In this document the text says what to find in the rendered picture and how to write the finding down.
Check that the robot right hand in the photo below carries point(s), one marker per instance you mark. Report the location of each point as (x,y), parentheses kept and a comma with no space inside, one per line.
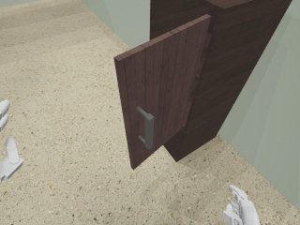
(242,213)

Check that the cupboard door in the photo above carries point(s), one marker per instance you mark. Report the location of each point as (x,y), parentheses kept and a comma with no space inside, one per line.
(158,76)

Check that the robot left hand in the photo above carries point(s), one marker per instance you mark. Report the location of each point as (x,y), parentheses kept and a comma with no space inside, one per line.
(10,164)

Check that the handle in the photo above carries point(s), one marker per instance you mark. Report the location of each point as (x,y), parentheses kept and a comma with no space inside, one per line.
(148,128)

